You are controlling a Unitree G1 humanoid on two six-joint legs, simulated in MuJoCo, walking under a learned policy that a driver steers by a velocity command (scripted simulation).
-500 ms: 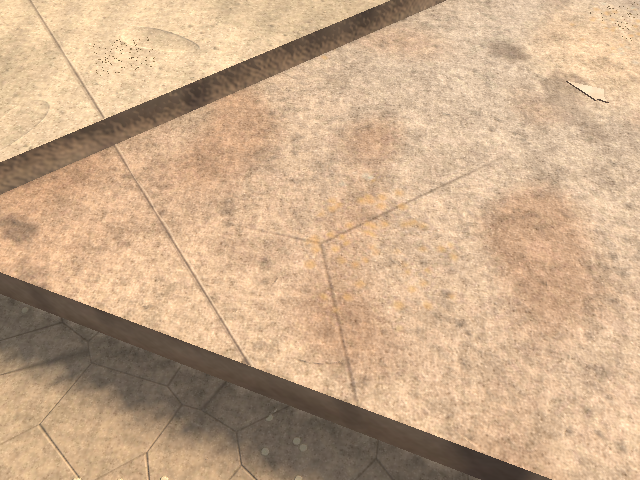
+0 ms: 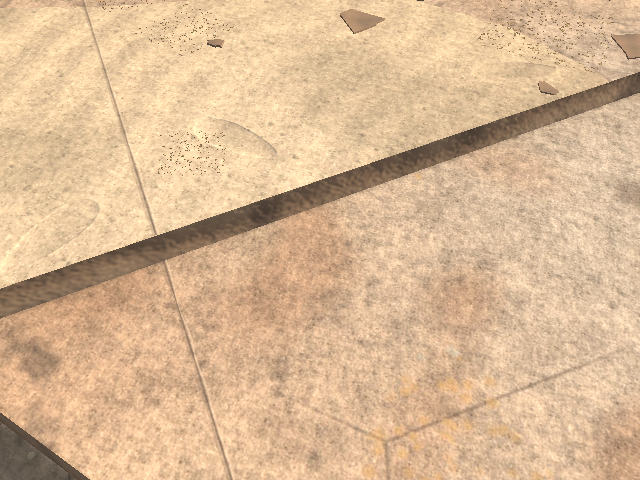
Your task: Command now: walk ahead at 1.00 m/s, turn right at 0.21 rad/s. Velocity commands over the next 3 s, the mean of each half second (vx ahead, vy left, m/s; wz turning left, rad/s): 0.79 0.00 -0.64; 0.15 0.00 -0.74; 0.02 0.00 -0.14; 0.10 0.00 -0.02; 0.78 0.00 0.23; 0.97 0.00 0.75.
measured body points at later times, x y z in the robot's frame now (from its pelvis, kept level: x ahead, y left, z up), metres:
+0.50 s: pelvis +0.44 -0.07 +0.11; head +0.45 -0.06 +0.56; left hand +0.54 +0.17 -0.04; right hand +0.61 -0.35 +0.10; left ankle +0.59 +0.07 -0.46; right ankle +0.37 -0.08 -0.61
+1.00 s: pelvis +0.62 -0.11 +0.12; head +0.63 -0.13 +0.57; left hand +0.96 -0.13 +0.06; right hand +0.45 -0.36 +0.00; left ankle +0.74 -0.01 -0.61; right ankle +0.58 -0.22 -0.62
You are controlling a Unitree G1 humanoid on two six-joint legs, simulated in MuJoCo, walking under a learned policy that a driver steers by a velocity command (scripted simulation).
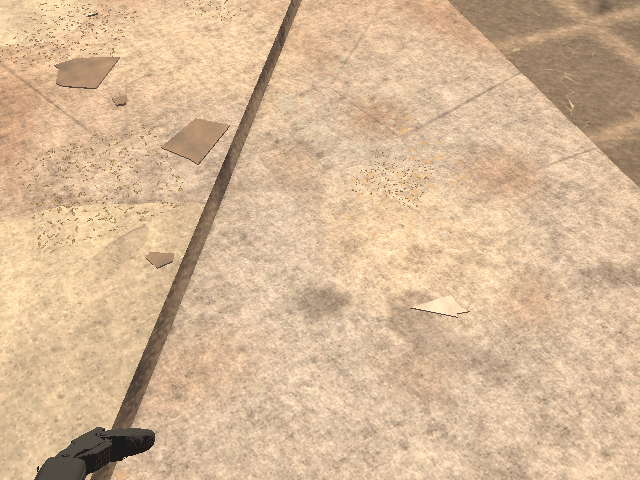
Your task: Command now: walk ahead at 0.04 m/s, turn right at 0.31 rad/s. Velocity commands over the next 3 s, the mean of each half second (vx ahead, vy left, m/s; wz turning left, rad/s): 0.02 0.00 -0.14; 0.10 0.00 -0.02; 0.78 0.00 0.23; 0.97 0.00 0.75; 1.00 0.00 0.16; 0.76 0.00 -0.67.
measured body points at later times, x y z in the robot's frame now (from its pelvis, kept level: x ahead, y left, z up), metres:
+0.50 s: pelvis +0.01 +0.03 +0.00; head +0.01 +0.03 +0.45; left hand +0.13 +0.27 -0.12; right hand +0.14 -0.21 -0.11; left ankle +0.01 +0.14 -0.73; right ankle +0.06 -0.11 -0.73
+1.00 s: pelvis +0.04 +0.01 +0.01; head +0.04 +0.01 +0.46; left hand +0.15 +0.27 -0.12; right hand +0.07 -0.25 -0.13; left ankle +0.01 +0.14 -0.73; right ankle +0.04 -0.11 -0.70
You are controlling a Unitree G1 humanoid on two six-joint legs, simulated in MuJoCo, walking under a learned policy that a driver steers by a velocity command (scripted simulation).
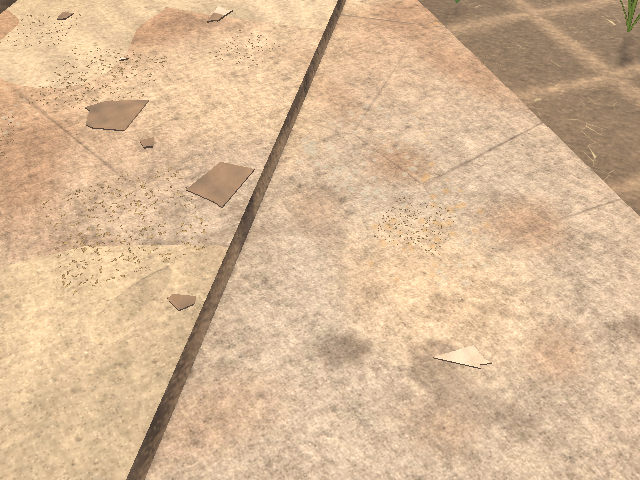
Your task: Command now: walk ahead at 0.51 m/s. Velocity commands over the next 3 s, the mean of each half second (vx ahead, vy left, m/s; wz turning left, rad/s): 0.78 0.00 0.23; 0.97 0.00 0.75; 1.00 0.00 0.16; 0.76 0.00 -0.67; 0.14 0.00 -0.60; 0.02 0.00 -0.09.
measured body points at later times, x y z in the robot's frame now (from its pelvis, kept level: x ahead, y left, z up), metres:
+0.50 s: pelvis +0.25 -0.03 -0.02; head +0.29 -0.03 +0.43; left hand +0.13 +0.19 -0.15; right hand +0.52 -0.22 -0.11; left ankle +0.44 +0.08 -0.69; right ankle +0.04 -0.15 -0.74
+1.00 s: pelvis +0.70 +0.10 -0.02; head +0.73 +0.13 +0.43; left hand +0.84 +0.41 -0.08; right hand +0.80 -0.18 -0.14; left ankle +0.46 +0.05 -0.73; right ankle +0.94 +0.09 -0.72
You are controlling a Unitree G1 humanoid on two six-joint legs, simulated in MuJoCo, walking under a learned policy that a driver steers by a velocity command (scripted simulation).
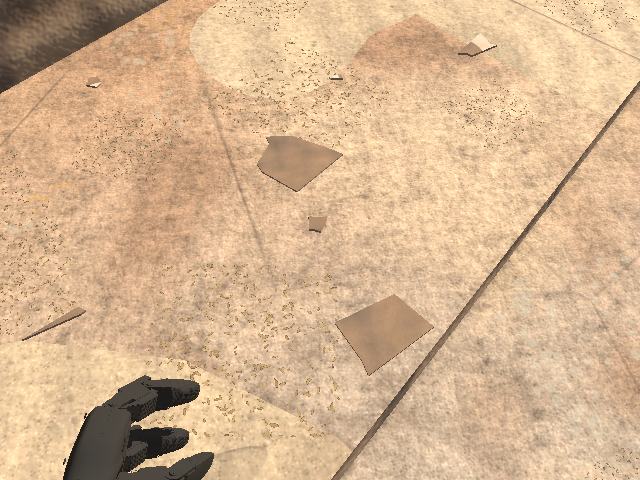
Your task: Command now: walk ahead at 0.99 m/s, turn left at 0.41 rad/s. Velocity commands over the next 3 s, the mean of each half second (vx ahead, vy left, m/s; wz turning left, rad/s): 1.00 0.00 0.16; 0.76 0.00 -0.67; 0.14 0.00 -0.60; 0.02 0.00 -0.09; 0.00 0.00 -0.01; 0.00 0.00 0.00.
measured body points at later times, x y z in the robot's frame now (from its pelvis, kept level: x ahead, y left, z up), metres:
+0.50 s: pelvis +0.45 +0.01 +0.03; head +0.48 +0.00 +0.48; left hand +0.35 +0.23 -0.11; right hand +0.73 -0.14 -0.02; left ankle +0.57 +0.08 -0.63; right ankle +0.23 -0.13 -0.65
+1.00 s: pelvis +0.89 +0.00 +0.09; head +0.94 +0.00 +0.53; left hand +1.07 +0.23 -0.04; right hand +0.97 -0.29 +0.00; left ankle +0.82 +0.18 -0.48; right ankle +0.98 -0.04 -0.63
